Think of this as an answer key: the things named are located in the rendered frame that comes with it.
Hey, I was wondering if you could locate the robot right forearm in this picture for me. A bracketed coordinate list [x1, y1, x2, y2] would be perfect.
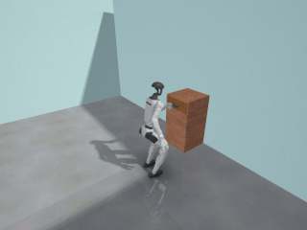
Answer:
[153, 119, 164, 141]

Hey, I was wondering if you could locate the right robot hand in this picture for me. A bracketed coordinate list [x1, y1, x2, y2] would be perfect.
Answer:
[159, 139, 169, 153]

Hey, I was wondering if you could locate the left robot hand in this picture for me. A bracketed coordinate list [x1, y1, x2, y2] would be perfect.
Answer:
[165, 103, 173, 110]

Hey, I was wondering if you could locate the drawer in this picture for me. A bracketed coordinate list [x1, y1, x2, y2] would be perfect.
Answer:
[167, 96, 187, 114]

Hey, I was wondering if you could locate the cabinet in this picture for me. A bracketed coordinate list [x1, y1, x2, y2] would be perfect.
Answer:
[165, 88, 210, 153]

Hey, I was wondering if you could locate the robot head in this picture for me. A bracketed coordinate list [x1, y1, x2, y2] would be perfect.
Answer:
[149, 81, 165, 101]

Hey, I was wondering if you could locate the robot left shin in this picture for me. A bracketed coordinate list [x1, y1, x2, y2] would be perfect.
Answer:
[146, 142, 158, 164]

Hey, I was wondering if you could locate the right robot upper arm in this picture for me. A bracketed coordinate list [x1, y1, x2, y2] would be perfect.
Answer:
[151, 101, 164, 125]

